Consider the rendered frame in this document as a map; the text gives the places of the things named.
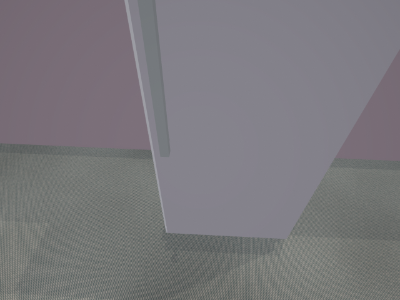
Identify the handle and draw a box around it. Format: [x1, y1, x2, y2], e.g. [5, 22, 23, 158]
[137, 0, 171, 157]

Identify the fridge door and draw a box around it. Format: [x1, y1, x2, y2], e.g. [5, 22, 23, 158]
[128, 0, 400, 239]

